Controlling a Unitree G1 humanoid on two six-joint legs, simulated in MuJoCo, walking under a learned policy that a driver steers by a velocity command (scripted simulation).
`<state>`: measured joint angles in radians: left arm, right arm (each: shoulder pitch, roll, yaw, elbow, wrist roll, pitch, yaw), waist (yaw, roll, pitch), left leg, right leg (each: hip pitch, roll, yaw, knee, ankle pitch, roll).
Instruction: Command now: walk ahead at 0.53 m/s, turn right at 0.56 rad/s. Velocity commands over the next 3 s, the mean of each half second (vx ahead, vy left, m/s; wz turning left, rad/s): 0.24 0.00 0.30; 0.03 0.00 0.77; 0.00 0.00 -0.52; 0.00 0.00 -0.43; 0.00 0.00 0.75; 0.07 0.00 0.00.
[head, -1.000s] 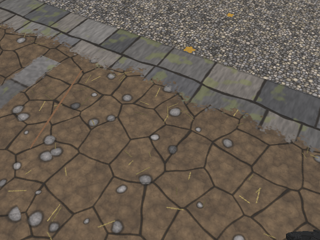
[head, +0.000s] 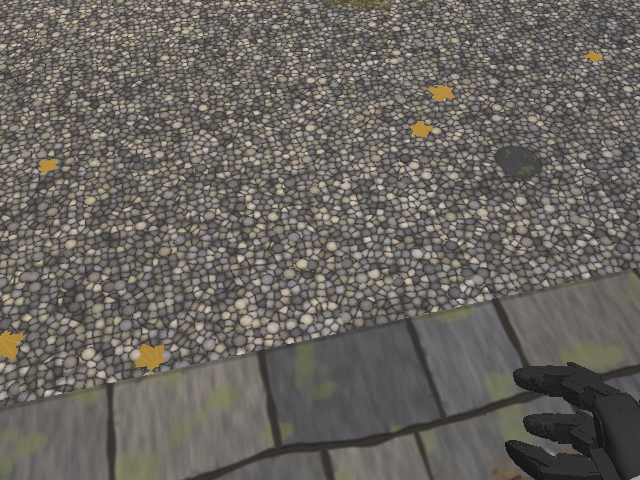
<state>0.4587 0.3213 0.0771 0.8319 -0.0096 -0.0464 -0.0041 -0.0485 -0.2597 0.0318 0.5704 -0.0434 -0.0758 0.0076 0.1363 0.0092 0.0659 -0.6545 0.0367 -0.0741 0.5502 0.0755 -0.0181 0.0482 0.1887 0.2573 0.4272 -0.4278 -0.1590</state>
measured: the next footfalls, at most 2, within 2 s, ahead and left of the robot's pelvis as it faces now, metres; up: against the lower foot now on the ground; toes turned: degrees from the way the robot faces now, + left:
left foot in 0.04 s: +0.26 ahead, +0.14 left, +0.00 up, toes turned -4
right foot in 0.48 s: +0.27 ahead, -0.05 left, +0.00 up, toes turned +18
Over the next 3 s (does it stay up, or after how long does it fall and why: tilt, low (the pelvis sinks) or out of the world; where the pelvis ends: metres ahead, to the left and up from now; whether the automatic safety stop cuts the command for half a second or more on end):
stays up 0.15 0.02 0.02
